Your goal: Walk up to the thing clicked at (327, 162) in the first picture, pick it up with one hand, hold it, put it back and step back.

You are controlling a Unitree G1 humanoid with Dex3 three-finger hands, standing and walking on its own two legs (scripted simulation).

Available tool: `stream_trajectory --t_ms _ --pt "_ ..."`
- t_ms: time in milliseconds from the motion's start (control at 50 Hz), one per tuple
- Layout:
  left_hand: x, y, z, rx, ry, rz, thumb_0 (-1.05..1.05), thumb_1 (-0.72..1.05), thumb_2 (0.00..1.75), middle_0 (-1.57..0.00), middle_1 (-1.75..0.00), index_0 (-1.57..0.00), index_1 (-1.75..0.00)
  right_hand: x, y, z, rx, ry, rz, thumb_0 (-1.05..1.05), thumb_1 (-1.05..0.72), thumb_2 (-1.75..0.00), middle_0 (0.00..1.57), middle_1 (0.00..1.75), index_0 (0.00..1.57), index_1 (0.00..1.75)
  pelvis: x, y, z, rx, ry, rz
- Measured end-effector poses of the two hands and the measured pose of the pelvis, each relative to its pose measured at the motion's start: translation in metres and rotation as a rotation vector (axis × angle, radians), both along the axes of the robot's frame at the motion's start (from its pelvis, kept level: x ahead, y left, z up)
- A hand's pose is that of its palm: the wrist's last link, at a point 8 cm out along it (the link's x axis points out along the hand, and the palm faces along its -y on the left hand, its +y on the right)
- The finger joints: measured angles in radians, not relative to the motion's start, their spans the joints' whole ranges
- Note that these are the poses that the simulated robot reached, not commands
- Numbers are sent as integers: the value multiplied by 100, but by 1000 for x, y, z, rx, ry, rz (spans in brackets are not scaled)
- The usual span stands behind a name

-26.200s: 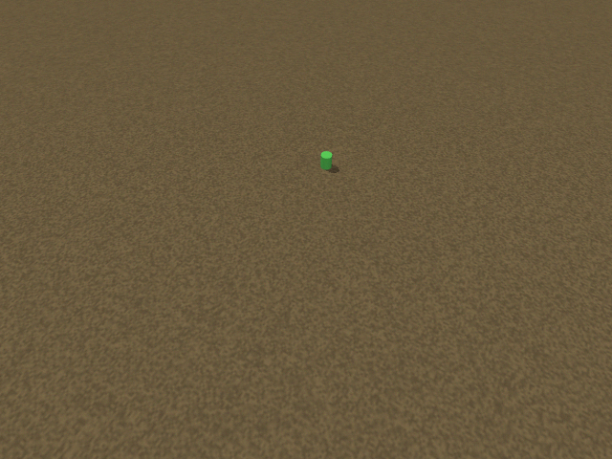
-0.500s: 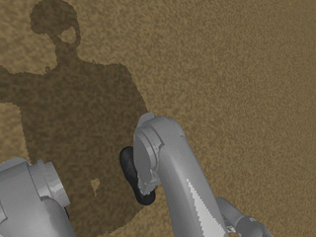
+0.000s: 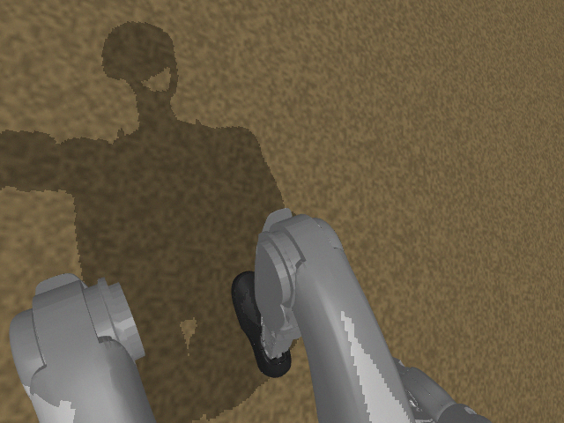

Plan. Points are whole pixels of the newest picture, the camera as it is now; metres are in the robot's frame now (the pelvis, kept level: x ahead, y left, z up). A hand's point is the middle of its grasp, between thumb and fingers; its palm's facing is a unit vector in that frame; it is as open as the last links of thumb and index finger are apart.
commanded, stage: settle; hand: left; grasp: from above
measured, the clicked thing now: out of the picture +0.47 +0.36 -0.24
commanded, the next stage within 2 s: lift in 0.52 s
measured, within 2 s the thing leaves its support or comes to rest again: neither
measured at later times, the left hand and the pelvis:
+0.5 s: hand out of the picture +0.44 +0.35 -0.13, palm faces -0.45 -0.12 -0.89, open 7.2 cm; pelvis -0.01 -0.01 +0.02, yaw +5 degrees
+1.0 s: hand out of the picture +0.41 +0.36 -0.07, palm faces -0.46 -0.13 -0.88, open 7.2 cm; pelvis -0.01 -0.01 +0.06, yaw +8 degrees
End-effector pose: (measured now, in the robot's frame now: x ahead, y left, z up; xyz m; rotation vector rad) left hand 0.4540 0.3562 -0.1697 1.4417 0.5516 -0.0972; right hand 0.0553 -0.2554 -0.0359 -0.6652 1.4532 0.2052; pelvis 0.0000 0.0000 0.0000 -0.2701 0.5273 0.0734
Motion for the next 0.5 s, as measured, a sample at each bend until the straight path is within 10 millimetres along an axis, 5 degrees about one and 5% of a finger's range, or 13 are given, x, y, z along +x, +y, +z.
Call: stream_trajectory --t_ms 300,500 --pt "-10 4 65 17 54 -27 -2 24 49 -67 -73 -92 -58 34 -10 -17 50 -80 -75 0 -91 -90 20 30 20 30 -1 -5 14 51 49 37" --pt "-12 0 92 15 58 -45 -2 23 49 -68 -74 -92 -59 29 -15 -16 23 -99 -116 0 -91 -90 20 30 20 30 -7 -9 22 70 46 47"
